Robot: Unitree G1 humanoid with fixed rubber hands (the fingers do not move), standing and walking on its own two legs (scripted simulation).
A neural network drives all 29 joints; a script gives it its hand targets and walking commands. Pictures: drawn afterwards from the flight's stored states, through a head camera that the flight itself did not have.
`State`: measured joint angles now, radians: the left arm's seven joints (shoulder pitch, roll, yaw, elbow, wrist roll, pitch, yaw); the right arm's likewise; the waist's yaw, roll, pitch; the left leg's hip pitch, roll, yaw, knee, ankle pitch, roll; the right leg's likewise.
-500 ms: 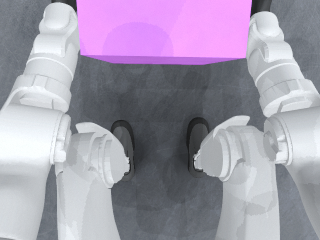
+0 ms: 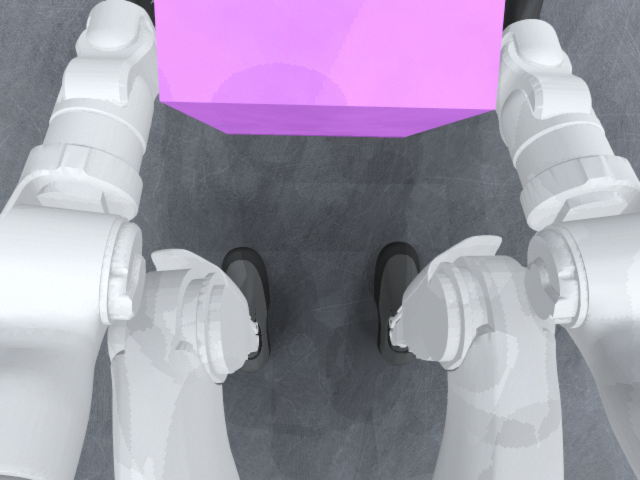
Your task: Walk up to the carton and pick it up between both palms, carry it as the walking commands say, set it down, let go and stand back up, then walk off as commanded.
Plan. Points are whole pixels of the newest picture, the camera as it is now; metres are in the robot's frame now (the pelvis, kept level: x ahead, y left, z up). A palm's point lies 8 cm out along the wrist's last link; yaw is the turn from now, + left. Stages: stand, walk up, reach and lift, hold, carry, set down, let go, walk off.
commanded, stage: reach and lift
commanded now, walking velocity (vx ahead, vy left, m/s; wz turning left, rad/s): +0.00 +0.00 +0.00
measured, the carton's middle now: (322, 59) +0.52 +0.00 -0.22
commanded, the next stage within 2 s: none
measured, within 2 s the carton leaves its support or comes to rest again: neither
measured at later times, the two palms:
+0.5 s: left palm out of the picture +0.55 +0.17 -0.08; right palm out of the picture +0.53 -0.18 -0.08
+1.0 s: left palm out of the picture +0.54 +0.18 -0.01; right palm out of the picture +0.52 -0.18 -0.01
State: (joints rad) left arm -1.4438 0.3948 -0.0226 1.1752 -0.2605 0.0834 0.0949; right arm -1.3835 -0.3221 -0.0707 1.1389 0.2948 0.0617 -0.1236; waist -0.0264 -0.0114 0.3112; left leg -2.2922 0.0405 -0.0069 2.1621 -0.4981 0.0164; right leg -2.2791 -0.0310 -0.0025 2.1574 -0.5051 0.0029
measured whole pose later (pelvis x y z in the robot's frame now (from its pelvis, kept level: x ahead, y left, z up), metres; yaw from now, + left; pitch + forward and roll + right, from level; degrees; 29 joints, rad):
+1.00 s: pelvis +0.02 +0.00 +0.08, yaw +1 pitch +48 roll -1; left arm -1.14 0.20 0.37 0.77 0.10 0.34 -0.03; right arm -1.06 -0.11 -0.46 0.66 -0.08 0.36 0.00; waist -0.03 0.00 -0.11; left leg -2.22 0.00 -0.02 1.87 -0.48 -0.01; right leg -2.20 -0.01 0.01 1.87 -0.50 0.01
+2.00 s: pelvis +0.04 +0.00 +0.20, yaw +0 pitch +44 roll -1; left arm -0.88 0.07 0.43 0.61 0.20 0.40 -0.09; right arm -0.81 -0.01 -0.50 0.54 -0.16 0.40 0.08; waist -0.03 0.00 -0.24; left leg -1.80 0.00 -0.02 1.48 -0.45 0.00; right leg -1.78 0.00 0.01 1.47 -0.45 0.02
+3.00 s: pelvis +0.08 +0.00 +0.34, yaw +1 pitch +28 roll -1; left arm -0.60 -0.02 0.43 0.51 0.25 0.42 -0.15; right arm -0.54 0.07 -0.47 0.43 -0.23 0.43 0.13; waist -0.04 0.00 -0.15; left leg -1.11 0.00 -0.02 0.92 -0.31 0.00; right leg -1.09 0.00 0.01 0.91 -0.31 0.02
